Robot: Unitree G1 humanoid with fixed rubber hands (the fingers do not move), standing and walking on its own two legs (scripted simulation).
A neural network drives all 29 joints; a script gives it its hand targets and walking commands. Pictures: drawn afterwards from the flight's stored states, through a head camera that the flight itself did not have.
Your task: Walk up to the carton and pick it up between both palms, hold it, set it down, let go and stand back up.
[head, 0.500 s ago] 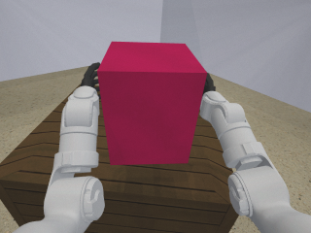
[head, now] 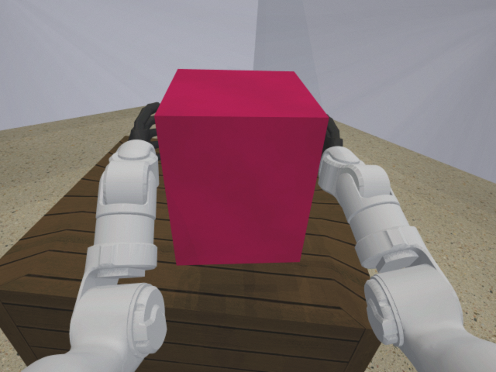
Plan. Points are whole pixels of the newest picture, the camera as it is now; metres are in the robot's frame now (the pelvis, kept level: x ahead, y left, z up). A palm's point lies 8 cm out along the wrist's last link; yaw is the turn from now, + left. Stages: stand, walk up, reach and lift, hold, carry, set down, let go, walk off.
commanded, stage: hold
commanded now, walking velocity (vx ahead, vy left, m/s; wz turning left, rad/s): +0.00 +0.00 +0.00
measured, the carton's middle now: (237, 164) +0.39 -0.01 +0.23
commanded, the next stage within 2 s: set down in 0.46 s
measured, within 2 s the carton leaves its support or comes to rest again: neither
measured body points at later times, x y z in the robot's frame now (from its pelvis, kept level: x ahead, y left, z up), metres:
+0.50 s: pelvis +0.00 +0.00 +0.00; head -0.09 +0.02 +0.44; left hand +0.39 +0.15 +0.26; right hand +0.38 -0.15 +0.26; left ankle +0.02 +0.14 -0.75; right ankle -0.02 -0.13 -0.75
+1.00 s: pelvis +0.00 +0.01 +0.00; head -0.06 +0.05 +0.44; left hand +0.40 +0.15 +0.24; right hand +0.38 -0.14 +0.20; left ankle +0.02 +0.14 -0.75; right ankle -0.02 -0.13 -0.75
